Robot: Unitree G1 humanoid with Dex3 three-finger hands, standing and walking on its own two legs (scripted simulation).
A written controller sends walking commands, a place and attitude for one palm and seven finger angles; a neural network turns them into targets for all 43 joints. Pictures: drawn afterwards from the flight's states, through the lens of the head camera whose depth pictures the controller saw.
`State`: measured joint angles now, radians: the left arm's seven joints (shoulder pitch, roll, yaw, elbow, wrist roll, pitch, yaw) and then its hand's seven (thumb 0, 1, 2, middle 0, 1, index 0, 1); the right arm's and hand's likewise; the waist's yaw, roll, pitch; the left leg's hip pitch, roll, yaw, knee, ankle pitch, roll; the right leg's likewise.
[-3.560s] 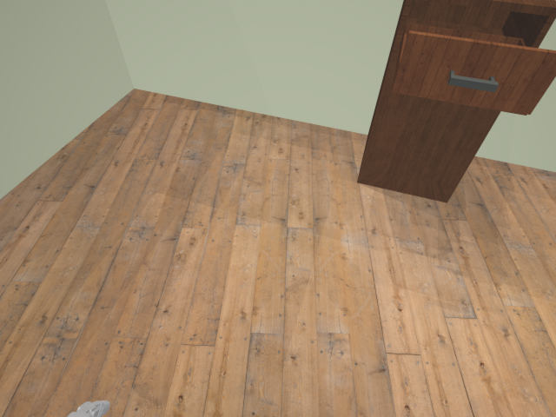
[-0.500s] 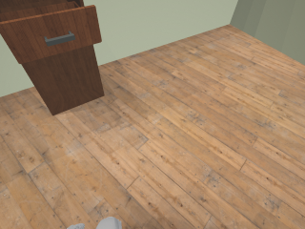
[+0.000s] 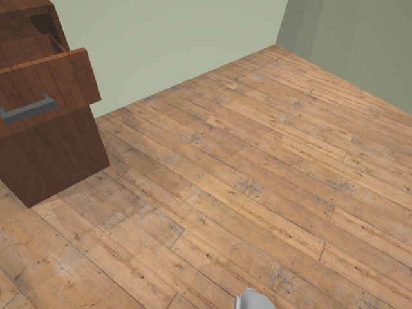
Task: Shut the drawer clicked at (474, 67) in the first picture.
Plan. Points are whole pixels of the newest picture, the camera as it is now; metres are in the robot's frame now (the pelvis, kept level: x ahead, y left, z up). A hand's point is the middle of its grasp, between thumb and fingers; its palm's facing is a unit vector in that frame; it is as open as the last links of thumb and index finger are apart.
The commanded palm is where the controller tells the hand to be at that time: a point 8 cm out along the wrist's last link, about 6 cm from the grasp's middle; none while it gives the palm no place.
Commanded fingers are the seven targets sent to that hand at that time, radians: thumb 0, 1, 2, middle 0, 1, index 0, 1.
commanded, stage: walk to a spot facing it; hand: left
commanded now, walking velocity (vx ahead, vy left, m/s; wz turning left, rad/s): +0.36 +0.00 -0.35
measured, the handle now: (27, 106) +0.59 +0.52 +0.00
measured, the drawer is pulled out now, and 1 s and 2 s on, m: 0.29 0.29 0.29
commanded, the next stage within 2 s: turn to face it in 0.34 s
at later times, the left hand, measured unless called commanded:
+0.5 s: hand (159, 248) +0.29 +0.12 -0.17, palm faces -0.05 -0.98 -0.19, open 7.3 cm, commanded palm none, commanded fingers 0.00 0.90 0.90 -0.20 -0.30 -0.20 -0.30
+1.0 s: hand (152, 190) +0.45 +0.17 -0.17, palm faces +0.19 -0.95 -0.24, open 7.4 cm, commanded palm none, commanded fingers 0.00 0.90 0.90 -0.20 -0.30 -0.20 -0.30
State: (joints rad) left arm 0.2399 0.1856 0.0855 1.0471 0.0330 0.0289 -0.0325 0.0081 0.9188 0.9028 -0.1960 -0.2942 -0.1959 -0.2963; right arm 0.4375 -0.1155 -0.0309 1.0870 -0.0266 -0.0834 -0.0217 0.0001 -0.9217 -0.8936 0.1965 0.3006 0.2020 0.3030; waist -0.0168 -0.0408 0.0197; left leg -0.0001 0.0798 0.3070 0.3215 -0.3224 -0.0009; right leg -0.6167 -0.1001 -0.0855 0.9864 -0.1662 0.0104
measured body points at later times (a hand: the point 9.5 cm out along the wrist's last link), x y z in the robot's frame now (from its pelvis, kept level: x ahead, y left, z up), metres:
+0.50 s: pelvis +0.25 -0.05 +0.00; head +0.26 -0.06 +0.45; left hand +0.29 +0.17 -0.16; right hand +0.30 -0.30 -0.15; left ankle +0.36 +0.09 -0.70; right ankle +0.20 -0.12 -0.74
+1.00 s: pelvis +0.37 -0.05 -0.01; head +0.40 -0.04 +0.44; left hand +0.44 +0.22 -0.15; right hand +0.46 -0.29 -0.16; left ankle +0.42 +0.05 -0.74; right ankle +0.41 -0.20 -0.70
